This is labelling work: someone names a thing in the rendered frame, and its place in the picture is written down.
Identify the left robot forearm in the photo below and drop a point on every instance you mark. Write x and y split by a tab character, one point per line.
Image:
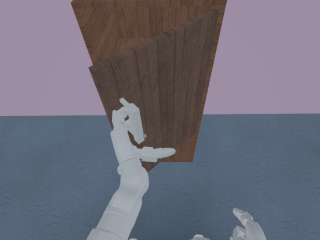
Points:
122	211

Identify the robot right shin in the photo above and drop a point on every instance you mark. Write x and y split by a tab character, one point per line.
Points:
198	235

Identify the left robot hand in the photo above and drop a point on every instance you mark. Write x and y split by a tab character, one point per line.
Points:
123	147

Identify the right robot hand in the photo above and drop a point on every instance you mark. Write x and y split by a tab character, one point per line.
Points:
252	229

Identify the cupboard door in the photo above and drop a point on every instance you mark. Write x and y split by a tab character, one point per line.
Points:
165	78

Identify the handle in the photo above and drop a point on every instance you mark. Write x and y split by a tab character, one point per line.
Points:
135	121

